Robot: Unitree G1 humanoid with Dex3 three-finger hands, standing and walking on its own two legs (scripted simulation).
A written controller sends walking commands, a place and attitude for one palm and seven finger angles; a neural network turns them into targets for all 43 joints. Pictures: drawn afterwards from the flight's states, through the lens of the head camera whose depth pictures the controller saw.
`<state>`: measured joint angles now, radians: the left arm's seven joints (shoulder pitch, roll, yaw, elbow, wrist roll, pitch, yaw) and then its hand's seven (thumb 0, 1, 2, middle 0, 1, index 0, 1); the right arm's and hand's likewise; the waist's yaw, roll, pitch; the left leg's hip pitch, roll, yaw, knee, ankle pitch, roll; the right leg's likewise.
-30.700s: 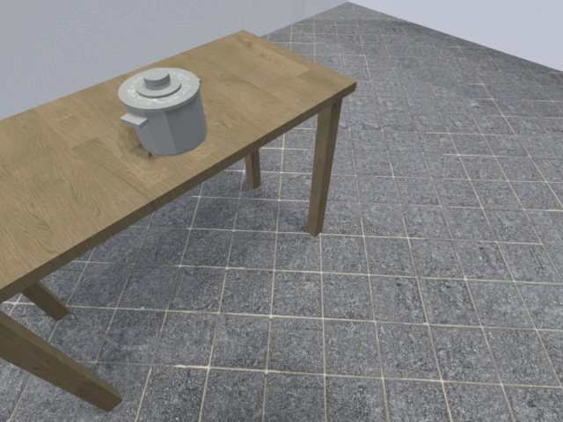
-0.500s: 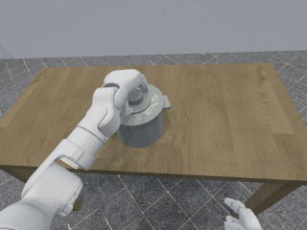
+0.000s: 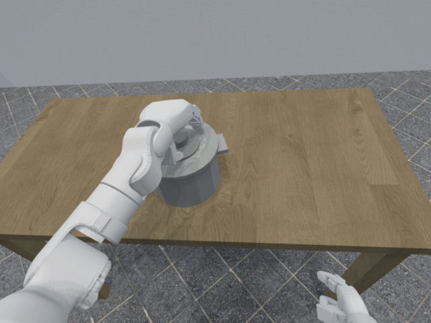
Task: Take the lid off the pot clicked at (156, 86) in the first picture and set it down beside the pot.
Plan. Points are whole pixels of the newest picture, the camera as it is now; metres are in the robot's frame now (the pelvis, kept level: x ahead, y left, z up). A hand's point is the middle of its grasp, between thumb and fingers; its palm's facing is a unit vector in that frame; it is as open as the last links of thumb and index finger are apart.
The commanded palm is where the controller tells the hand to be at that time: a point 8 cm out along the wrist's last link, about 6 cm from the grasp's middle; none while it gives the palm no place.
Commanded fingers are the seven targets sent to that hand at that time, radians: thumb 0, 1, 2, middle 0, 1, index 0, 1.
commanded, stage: close the fingers and squeeze the knob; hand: left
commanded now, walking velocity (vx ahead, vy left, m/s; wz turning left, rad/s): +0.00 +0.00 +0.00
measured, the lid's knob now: (175, 137) +0.44 +0.10 +0.11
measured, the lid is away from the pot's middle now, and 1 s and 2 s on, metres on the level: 0.00 0.00 0.01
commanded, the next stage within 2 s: lift the lid straight up in 0.94 s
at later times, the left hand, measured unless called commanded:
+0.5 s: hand (173, 143) +0.41 +0.10 +0.13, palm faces -0.26 -0.11 -0.96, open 7.4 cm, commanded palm +0.39 +0.11 +0.20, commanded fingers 0.00 0.27 1.13 -0.66 -0.78 -0.80 -0.87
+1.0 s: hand (172, 144) +0.41 +0.10 +0.13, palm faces -0.26 -0.09 -0.96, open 5.7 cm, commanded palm +0.39 +0.11 +0.20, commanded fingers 0.00 0.50 1.19 -0.73 -0.81 -1.13 -1.02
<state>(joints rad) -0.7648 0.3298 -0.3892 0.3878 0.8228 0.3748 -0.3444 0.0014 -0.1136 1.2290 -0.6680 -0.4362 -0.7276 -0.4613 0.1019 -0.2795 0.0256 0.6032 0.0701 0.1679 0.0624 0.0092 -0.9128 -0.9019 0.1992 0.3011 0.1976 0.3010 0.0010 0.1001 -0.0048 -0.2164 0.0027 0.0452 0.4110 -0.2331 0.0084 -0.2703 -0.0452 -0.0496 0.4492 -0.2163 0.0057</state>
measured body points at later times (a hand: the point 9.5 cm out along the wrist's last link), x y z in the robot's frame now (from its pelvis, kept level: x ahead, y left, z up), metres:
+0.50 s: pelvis +0.00 +0.01 +0.00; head +0.02 -0.04 +0.45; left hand +0.42 +0.10 +0.18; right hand +0.18 -0.23 -0.12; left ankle -0.01 +0.12 -0.74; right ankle +0.01 -0.12 -0.74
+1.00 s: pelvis +0.00 +0.01 +0.00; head +0.02 -0.03 +0.45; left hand +0.41 +0.10 +0.18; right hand +0.18 -0.21 -0.12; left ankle -0.01 +0.12 -0.74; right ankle +0.01 -0.12 -0.74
